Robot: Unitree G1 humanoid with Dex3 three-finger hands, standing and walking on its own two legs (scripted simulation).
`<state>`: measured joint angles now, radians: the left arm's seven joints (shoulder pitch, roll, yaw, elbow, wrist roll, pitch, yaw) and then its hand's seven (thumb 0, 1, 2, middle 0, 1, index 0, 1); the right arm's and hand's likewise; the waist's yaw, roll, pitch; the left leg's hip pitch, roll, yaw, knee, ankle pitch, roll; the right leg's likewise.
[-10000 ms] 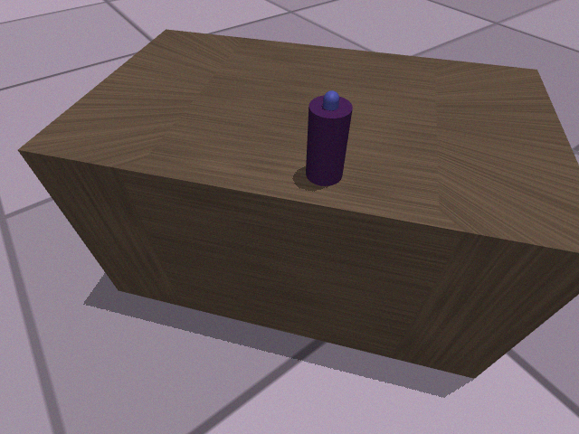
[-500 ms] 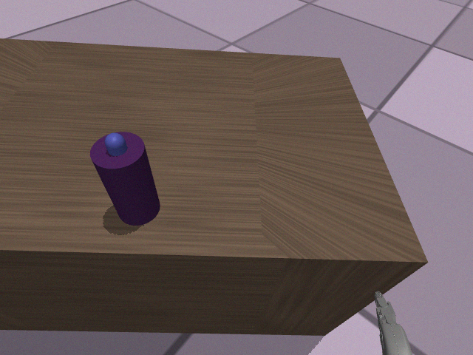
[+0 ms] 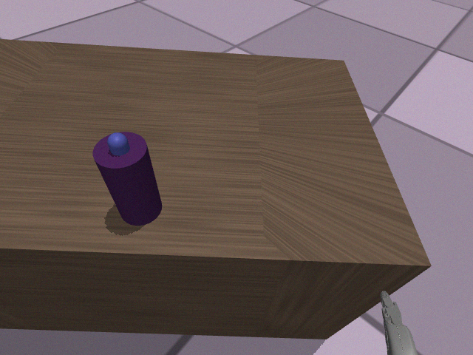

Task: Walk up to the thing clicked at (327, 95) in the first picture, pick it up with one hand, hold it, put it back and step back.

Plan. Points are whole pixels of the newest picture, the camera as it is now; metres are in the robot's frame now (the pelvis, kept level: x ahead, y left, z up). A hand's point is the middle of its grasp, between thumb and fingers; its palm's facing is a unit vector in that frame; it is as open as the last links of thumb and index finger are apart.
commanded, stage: go down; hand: left
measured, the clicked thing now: (130, 177) +0.43 +0.21 +0.05
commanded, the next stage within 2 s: approach in 0.24 s
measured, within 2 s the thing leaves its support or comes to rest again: neither
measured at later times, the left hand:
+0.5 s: hand out of the picture +0.31 +0.40 +0.13, palm faces +0.21 -0.98 +0.01, open 17.4 cm
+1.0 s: hand (107, 204) +0.40 +0.25 +0.01, palm faces +0.11 -0.99 +0.06, open 17.6 cm
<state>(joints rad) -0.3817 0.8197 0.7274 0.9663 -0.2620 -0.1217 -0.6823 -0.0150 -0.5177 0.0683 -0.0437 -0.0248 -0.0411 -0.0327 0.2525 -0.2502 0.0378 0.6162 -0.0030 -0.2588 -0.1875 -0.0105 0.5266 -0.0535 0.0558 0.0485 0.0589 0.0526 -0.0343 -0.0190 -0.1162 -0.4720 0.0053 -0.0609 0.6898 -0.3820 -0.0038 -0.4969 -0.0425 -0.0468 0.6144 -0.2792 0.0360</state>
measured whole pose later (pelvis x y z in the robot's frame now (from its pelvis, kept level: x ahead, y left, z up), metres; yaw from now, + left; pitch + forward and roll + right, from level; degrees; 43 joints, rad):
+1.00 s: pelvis -0.02 +0.00 -0.04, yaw -2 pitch +16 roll -2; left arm -0.46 0.46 0.51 0.85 -0.21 -0.33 -0.35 -0.02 -0.59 0.04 -0.06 -0.05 -0.07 -0.05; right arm 0.32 -0.25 -0.03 0.35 -0.03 -0.17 -0.06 -0.01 0.53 -0.05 0.06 0.05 0.06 0.05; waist -0.11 -0.03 -0.11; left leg -0.75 0.02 -0.04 0.96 -0.48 -0.01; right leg -0.79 -0.02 -0.02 0.88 -0.37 0.03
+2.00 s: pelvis -0.03 +0.00 -0.04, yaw -2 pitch +15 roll -1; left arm -0.61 0.43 0.41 0.91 -0.15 -0.31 -0.12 -0.02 -0.56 0.11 -0.42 -0.24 -0.43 -0.24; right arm 0.39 -0.23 -0.03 0.16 -0.01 -0.06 -0.01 -0.01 0.52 -0.04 0.06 0.05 0.06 0.05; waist -0.11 -0.02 -0.11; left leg -0.77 0.02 -0.03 0.99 -0.49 -0.01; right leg -0.83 -0.03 0.00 0.93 -0.37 0.03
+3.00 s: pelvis -0.01 +0.00 -0.03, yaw -3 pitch +14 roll -1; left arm -0.60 0.38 0.37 0.77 -0.14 -0.19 -0.08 0.00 -0.61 0.96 -0.72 -0.99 -0.64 -0.90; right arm 0.37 -0.23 -0.05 0.21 0.00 0.01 0.00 -0.01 0.51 -0.05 0.05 0.05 0.06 0.05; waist -0.09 0.00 -0.13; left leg -0.70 0.02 -0.02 0.94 -0.50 0.00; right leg -0.75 -0.03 0.00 0.88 -0.38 0.04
